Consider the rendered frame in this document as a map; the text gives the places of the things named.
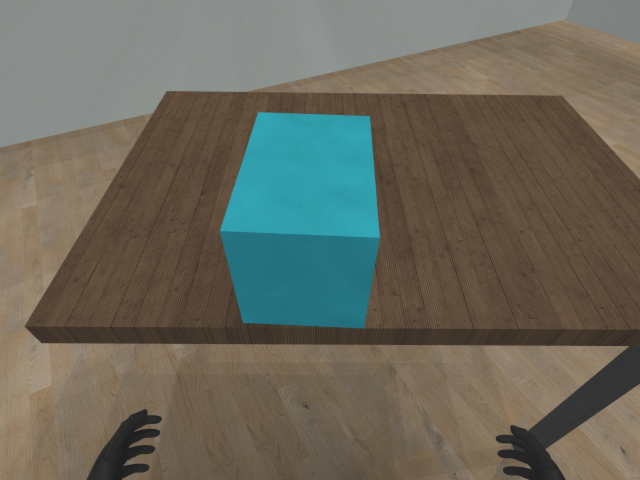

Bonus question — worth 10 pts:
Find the table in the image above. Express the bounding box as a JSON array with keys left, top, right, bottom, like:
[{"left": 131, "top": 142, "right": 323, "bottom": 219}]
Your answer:
[{"left": 24, "top": 91, "right": 640, "bottom": 452}]

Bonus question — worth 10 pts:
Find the robot right hand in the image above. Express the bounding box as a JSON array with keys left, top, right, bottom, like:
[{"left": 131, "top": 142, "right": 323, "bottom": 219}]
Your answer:
[{"left": 496, "top": 425, "right": 566, "bottom": 480}]

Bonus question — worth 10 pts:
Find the carton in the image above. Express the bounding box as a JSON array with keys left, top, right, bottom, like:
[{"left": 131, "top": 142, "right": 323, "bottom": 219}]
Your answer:
[{"left": 220, "top": 112, "right": 380, "bottom": 329}]

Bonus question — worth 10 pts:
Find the robot left hand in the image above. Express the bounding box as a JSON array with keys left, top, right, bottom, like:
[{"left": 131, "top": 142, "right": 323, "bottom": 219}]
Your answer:
[{"left": 87, "top": 409, "right": 162, "bottom": 480}]

